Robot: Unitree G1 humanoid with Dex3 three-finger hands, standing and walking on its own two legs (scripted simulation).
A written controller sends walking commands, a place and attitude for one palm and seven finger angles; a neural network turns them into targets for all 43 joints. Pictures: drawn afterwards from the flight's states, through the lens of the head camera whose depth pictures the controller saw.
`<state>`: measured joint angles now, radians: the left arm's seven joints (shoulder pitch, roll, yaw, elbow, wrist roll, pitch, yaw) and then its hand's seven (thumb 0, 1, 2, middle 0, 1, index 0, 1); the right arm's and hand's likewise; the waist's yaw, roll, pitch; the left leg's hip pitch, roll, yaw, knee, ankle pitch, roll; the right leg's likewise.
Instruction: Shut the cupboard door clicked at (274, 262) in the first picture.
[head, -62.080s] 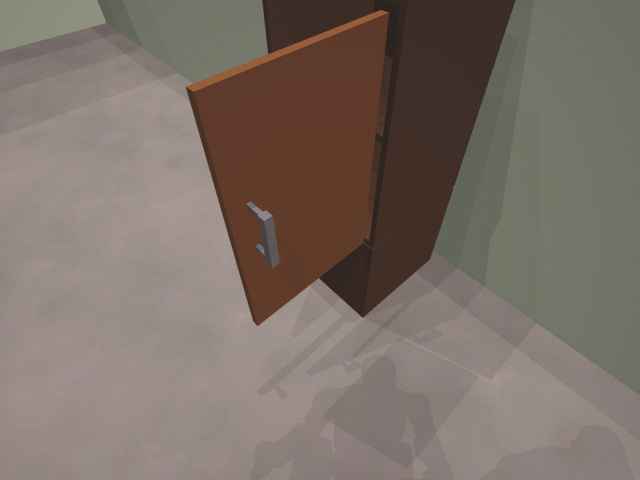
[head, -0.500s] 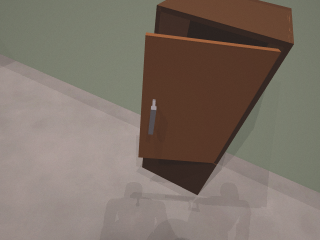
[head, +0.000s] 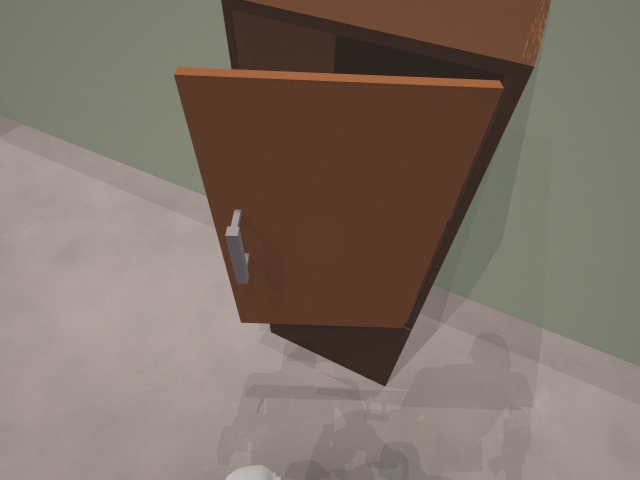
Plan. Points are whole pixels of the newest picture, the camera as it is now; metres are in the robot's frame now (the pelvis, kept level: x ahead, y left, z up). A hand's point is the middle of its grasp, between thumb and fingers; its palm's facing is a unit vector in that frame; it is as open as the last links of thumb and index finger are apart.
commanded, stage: shuffle to correct the standing spot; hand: left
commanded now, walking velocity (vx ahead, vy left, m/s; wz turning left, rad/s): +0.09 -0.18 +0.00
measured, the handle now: (239, 248) +0.46 +0.16 -0.03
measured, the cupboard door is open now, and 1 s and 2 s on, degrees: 25 25 25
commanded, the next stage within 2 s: come to a stop and stand still in 0.04 s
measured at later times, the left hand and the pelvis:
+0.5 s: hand out of the picture +0.11 +0.11 -0.17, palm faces +0.01 -0.97 -0.23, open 7.4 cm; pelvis +0.06 -0.07 -0.01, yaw -2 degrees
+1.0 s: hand out of the picture +0.05 +0.17 -0.18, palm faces +0.08 -0.98 -0.19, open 7.4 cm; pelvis +0.01 -0.02 +0.01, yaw -1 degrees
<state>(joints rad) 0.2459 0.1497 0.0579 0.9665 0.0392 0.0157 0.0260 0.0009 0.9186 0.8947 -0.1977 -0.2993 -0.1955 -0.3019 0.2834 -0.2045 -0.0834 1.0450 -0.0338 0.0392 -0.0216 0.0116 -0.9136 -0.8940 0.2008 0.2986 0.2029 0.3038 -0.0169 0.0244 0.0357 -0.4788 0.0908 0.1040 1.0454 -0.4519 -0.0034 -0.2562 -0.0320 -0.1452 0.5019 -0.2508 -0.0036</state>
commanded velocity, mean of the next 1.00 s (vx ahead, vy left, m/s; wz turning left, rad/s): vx -0.05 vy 0.04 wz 0.00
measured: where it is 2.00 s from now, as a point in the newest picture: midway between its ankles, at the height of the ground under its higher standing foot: outside the picture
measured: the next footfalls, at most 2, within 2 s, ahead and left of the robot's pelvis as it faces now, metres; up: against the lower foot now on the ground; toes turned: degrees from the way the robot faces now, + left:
left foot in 0.10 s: +0.07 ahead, +0.06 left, +0.00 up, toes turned +9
right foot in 0.46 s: +0.12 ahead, -0.22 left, +0.00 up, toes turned -7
